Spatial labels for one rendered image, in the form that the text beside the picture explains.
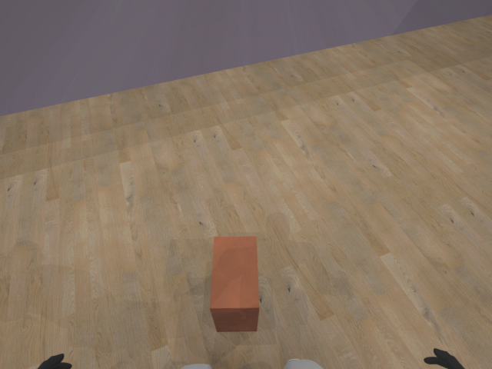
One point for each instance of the robot right hand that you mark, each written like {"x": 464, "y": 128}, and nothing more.
{"x": 444, "y": 359}

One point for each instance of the carton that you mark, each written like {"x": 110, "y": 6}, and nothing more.
{"x": 234, "y": 300}

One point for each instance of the robot left hand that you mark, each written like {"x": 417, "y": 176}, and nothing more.
{"x": 54, "y": 362}

